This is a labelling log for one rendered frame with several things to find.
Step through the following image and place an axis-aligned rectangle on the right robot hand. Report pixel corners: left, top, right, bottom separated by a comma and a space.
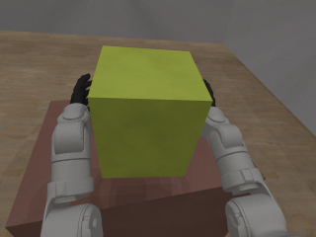
202, 79, 216, 107

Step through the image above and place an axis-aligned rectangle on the left robot forearm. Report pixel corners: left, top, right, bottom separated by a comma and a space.
40, 103, 95, 237

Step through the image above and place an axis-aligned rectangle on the carton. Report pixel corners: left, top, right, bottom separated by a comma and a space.
87, 45, 213, 179

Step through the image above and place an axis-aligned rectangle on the robot left upper arm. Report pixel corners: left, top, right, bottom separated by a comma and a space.
41, 203, 104, 237

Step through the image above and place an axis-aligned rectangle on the left robot hand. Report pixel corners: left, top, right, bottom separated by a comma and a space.
70, 73, 92, 112

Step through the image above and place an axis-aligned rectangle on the robot right upper arm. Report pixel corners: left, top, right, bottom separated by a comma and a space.
225, 193, 305, 237

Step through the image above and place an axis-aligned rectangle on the pedestal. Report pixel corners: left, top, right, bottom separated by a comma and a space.
5, 100, 266, 237

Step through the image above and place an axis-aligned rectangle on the right robot forearm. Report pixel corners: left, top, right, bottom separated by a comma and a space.
200, 107, 287, 230

